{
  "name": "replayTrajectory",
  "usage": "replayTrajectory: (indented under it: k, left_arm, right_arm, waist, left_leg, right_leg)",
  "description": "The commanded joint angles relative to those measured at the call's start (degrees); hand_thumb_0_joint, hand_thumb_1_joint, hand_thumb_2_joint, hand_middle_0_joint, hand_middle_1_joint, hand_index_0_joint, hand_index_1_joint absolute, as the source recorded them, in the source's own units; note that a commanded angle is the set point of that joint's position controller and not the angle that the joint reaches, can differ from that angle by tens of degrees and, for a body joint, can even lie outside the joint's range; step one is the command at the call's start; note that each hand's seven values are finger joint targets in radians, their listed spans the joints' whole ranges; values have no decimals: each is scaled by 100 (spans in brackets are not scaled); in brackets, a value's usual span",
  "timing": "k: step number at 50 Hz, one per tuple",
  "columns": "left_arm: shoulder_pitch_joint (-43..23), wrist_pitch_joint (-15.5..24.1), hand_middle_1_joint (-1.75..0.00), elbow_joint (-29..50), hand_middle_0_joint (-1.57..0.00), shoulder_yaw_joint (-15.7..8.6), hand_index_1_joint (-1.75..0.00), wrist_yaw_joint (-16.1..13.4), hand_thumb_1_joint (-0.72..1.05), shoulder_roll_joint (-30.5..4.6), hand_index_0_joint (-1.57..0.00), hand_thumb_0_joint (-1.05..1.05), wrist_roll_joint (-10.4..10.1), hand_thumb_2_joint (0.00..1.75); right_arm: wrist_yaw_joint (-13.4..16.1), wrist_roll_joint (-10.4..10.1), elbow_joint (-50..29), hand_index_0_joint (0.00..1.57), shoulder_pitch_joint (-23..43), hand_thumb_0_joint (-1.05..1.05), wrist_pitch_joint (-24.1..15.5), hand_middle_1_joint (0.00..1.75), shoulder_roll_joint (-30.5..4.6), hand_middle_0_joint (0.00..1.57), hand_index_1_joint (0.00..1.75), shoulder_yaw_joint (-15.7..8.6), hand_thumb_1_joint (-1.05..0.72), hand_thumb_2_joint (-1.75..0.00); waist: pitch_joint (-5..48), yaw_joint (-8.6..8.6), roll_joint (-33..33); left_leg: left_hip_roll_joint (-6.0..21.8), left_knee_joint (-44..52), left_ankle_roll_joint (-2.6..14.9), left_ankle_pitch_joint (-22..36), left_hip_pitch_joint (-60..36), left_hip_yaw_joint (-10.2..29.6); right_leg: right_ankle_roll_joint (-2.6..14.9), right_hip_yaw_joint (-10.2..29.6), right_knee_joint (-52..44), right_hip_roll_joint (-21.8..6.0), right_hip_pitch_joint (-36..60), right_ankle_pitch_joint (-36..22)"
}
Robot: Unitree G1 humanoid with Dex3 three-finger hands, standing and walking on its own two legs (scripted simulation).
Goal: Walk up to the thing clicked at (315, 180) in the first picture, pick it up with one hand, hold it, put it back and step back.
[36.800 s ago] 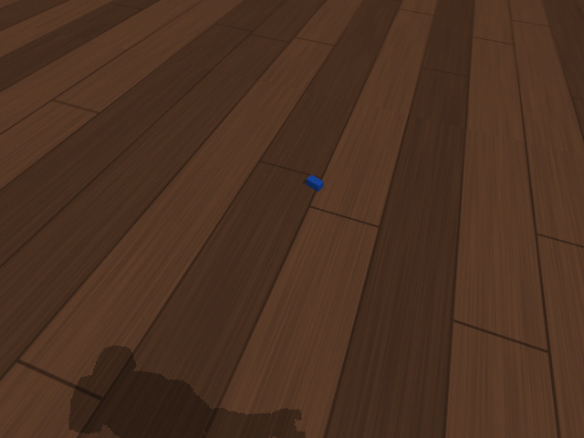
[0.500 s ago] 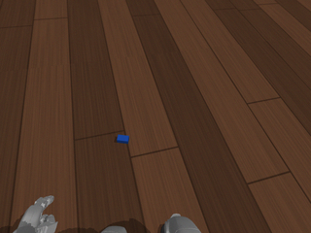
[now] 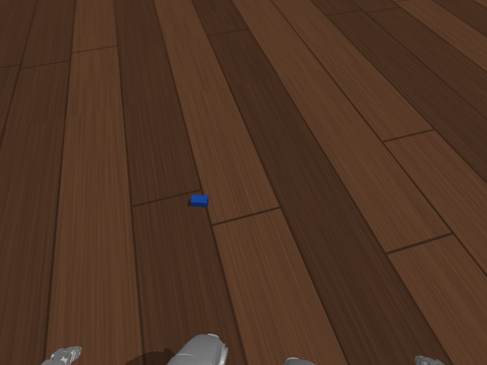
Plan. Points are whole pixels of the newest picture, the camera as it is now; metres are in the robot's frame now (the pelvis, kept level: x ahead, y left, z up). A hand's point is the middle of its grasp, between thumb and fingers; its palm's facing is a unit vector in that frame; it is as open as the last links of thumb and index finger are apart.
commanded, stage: step back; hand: left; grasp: from above
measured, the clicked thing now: (199, 200) +0.85 +0.26 -0.74
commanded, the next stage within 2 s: stand in 1.62 s
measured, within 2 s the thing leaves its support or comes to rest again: neither
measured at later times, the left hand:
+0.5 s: hand out of the picture -0.12 +0.24 -0.15, palm faces -0.01 -0.91 -0.41, open 7.4 cm
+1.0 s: hand out of the picture -0.20 +0.26 -0.14, palm faces +0.05 -0.92 -0.40, open 7.4 cm
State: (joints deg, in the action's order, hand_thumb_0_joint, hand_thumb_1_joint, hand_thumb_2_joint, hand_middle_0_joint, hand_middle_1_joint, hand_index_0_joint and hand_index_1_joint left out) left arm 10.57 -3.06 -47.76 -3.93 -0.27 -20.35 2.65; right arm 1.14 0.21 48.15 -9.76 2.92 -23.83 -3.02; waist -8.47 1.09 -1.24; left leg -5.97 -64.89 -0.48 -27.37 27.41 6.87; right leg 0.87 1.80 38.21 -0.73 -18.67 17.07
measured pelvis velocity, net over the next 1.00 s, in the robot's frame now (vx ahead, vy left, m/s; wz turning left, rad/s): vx -0.24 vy -0.03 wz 0.07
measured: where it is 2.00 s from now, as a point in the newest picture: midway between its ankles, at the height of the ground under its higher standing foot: outside the picture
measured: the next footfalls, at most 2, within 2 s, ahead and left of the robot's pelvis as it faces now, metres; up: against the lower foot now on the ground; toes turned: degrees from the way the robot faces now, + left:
left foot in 0.14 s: -0.03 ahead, +0.12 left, +0.00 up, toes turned +2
right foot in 0.46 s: -0.15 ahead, -0.14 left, +0.00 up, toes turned +3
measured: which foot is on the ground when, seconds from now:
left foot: up 0.00-0.12, down 0.14-0.48, up 0.50-0.76, down 0.78-1.00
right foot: down 0.00-0.16, up 0.18-0.44, down 0.46-1.00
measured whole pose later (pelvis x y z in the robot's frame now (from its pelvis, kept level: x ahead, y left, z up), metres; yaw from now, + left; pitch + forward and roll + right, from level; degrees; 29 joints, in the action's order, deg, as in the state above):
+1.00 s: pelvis -0.24 -0.03 +0.01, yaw +4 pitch -3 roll +1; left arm 13.4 0.0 -56.7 -4.0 1.5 -24.2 1.6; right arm -1.6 2.7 56.4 -14.6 -0.6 -20.3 -2.9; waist -3.6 -0.5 1.6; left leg 0.4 -32.1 -0.3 -18.1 11.6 1.5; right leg 0.8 -0.2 40.8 -0.8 -19.2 24.6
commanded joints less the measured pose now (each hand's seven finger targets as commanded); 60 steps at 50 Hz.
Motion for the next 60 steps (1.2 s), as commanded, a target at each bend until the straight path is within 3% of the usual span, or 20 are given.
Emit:
replayTrajectory:
  k: [1, 6, 8, 9, 12, 21, 23, 25, 28, 33, 38, 39, 40, 41, 43, 50, 51, 53, 54, 60]
  left_arm:
    - [-123, 207, -30, 654, -20, -445, -30, -192, 90, -1542, -20, 0, 18, 90]
    - [-283, 65, -30, 766, -20, -292, -30, -150, 90, -1516, -20, 0, -131, 90]
    - [-607, 72, -30, 868, -20, -309, -30, -187, 90, -1350, -20, 0, -214, 90]
    - [-804, 58, -30, 816, -20, -392, -30, -231, 90, -1433, -20, 0, -120, 90]
    - [-142, 9, -30, 387, -20, -364, -30, -189, 90, -1323, -20, 0, -263, 90]
    - [514, 299, -30, -63, -20, -268, -30, -90, 90, -1104, -20, 0, -139, 90]
    - [651, 396, -30, -153, -20, -450, -30, -117, 90, -1697, -20, 0, 11, 90]
    - [-129, 397, -30, 142, -20, -603, -30, -141, 90, -2418, -20, 0, -10, 90]
    - [-663, 457, -30, 173, -20, -432, -30, -180, 90, -1733, -20, 0, -16, 90]
    - [-83, 522, -30, -1, -20, -502, -30, -108, 90, -1771, -20, 0, 56, 90]
    - [-8, 385, -30, -91, -20, -330, -30, -5, 90, -1697, -20, 0, -5, 90]
    - [74, 364, -30, -74, -20, -226, -30, 5, 90, -1369, -20, 0, 1, 90]
    - [-259, 390, -30, 38, -20, -134, -30, 20, 90, -1039, -20, 0, -137, 90]
    - [-689, 406, -30, 9, -20, -315, -30, -6, 90, -1594, -20, 0, -88, 90]
    - [-288, 457, -30, -174, -20, -254, -30, 64, 90, -1395, -20, 0, -177, 90]
    - [401, 576, -30, -612, -20, -293, -30, 87, 90, -1219, -20, 0, -110, 90]
    - [565, 617, -30, -687, -20, -342, -30, 34, 90, -1305, -20, 0, -73, 90]
    - [632, 716, -30, -621, -20, -501, -30, -20, 90, -2105, -20, 0, -26, 90]
    - [314, 717, -30, -454, -20, -498, -30, -18, 90, -2112, -20, 0, -45, 90]
    - [-186, 728, -30, -374, -20, -321, -30, -32, 90, -1674, -20, 0, -93, 90]
  right_arm:
    - [64, 54, -471, 20, 93, 0, -178, 30, -838, 20, 30, -219, -90, -90]
    - [25, 147, -92, 20, -660, 0, -208, 30, -959, 20, 30, -341, -90, -90]
    - [-66, 181, -289, 20, -151, 0, -181, 30, -2011, 20, 30, -520, -90, -90]
    - [-56, 237, -329, 20, -12, 0, -228, 30, -1957, 20, 30, -540, -90, -90]
    - [42, 213, -402, 20, 565, 0, -242, 30, -1291, 20, 30, -287, -90, -90]
    - [-46, 135, -350, 20, 238, 0, -1, 30, -1350, 20, 30, -352, -90, -90]
    - [-70, 97, -390, 20, 96, 0, 12, 30, -801, 20, 30, -180, -90, -90]
    - [38, 106, -464, 20, 584, 0, 45, 30, -1045, 20, 30, -336, -90, -90]
    - [-17, 38, -108, 20, 59, 0, -35, 30, -1045, 20, 30, -312, -90, -90]
    - [-156, 180, -33, 20, 185, 0, -171, 30, -1032, 20, 30, -315, -90, -90]
    - [-205, 160, 460, 20, -365, 0, -381, 30, -903, 20, 30, -364, -90, -90]
    - [-170, 234, 581, 20, -642, 0, -427, 30, -1060, 20, 30, -462, -90, -90]
    - [-137, 261, 530, 20, -687, 0, -466, 30, -1555, 20, 30, -499, -90, -90]
    - [-156, 237, 446, 20, -531, 0, -483, 30, -1895, 20, 30, -568, -90, -90]
    - [-114, 231, 354, 20, -13, 0, -586, 30, -1297, 20, 30, -358, -90, -90]
    - [-151, 181, 294, 20, 172, 0, -404, 30, -1163, 20, 30, -335, -90, -90]
    - [-134, 158, 306, 20, -12, 0, -369, 30, -839, 20, 30, -238, -90, -90]
    - [-62, 143, 180, 20, 66, 0, -353, 30, -690, 20, 30, -205, -90, -90]
    - [-42, 138, 281, 20, -82, 0, -358, 30, -975, 20, 30, -300, -90, -90]
    - [-130, 155, 611, 20, -421, 0, -388, 30, -786, 20, 30, -246, -90, -90]
  waist:
    - [858, 225, 1155]
    - [1262, -146, 852]
    - [1089, -292, -1450]
    - [855, -356, -1128]
    - [793, 155, -494]
    - [1478, 30, -980]
    - [1174, 26, 530]
    - [495, 228, 1205]
    - [387, -215, 578]
    - [403, 244, 1006]
    - [579, -53, 808]
    - [744, -214, 64]
    - [688, -379, -1349]
    - [170, -476, -751]
    - [212, -82, -185]
    - [557, 155, -760]
    - [640, 230, -221]
    - [562, 330, 959]
    - [328, 191, 606]
    - [492, -14, 833]
  left_leg:
    - [264, 1292, -42, -400, 24, -236]
    - [592, 4162, 263, 1344, -1647, -336]
    - [2812, 4710, 1623, 2463, -1172, 2375]
    - [3013, 4751, 1924, 2720, -543, 2614]
    - [2109, 4222, 1364, 3387, -672, 795]
    - [1743, 3349, 1036, 2564, -1802, 346]
    - [744, 2102, 393, 407, 287, 23]
    - [452, 291, -47, -554, 30, 675]
    - [93, -262, -49, 359, 122, 399]
    - [507, 1443, -153, 61, 332, -54]
    - [356, 4236, 154, 508, -2005, -741]
    - [724, 4489, 289, 220, -2768, 56]
    - [2165, 5370, 895, -1997, -2404, 2651]
    - [2635, 5629, 1488, -2731, -1305, 3150]
    - [2100, 5085, 1203, -890, -1688, 1862]
    - [1507, 3979, 745, -118, -523, 352]
    - [1249, 3221, 576, 70, -165, 130]
    - [388, 1173, 150, -747, 581, -158]
    - [544, 853, 140, -729, 378, 135]
    - [790, 2025, 40, 207, -553, -311]
  right_leg:
    - [1102, 1201, -1012, -1340, 1135, -2348]
    - [559, 960, -212, -1053, 422, -1649]
    - [-57, -127, 1870, 420, -759, 1849]
    - [-66, 648, 2861, 401, -543, 2058]
    - [11, 816, 3829, 644, -625, 1276]
    - [-28, -378, -1478, 337, 763, 178]
    - [308, 1645, -1860, -679, 1651, 607]
    - [1601, 3361, -2445, -2506, -838, 1243]
    - [971, 1401, -1721, -1343, -325, 161]
    - [909, 1635, -1956, -1319, 701, 2663]
    - [633, 755, -1288, -938, -202, 1809]
    - [430, 344, -410, -633, -949, 1687]
    - [-8, -276, 835, 142, -1820, 1673]
    - [3, 223, 1412, -107, -1581, 1616]
    - [13, 368, 1380, -221, -1320, 903]
    - [40, -443, -1040, 226, 1189, 66]
    - [38, -55, -1386, 145, 1786, 109]
    - [979, 3116, -2527, -1973, 1259, 1895]
    - [1325, 3242, -2542, -2184, 751, 1992]
    - [912, 1268, -1855, -1374, 299, -92]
